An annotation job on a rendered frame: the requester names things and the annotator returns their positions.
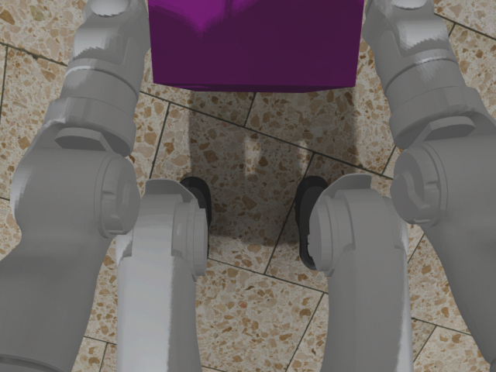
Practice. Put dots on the right robot shin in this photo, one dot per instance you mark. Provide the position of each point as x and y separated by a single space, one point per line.
363 181

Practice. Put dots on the right robot forearm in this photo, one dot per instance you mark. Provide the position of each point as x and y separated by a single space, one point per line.
420 75

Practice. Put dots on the left robot forearm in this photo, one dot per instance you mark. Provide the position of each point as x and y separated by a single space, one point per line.
97 103

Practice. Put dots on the carton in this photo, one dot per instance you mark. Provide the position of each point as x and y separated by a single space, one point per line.
285 46

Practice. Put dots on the robot right upper arm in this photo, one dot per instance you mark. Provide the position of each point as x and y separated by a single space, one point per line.
448 188

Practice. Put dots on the right robot foot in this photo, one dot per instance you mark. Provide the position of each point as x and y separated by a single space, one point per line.
308 192

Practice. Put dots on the robot left upper arm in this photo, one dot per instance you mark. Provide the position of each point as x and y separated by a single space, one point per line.
69 205

